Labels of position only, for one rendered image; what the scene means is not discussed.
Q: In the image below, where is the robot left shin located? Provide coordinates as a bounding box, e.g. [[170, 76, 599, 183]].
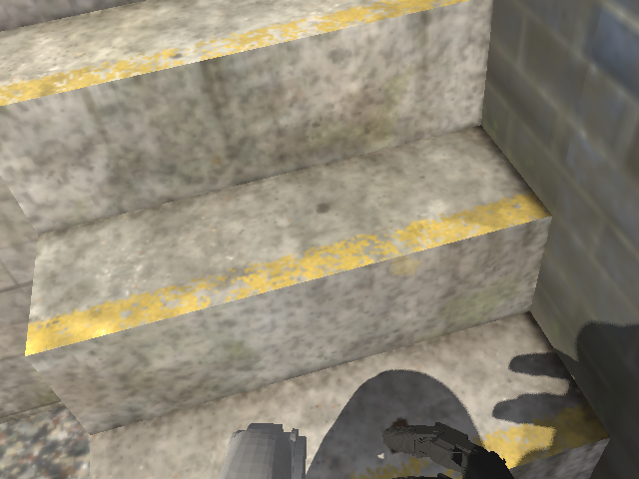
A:
[[226, 430, 245, 456]]

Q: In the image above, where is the robot right hand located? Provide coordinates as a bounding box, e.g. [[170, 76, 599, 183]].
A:
[[382, 422, 514, 479]]

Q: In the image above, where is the left robot thigh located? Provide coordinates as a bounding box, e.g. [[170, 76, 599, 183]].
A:
[[219, 423, 307, 479]]

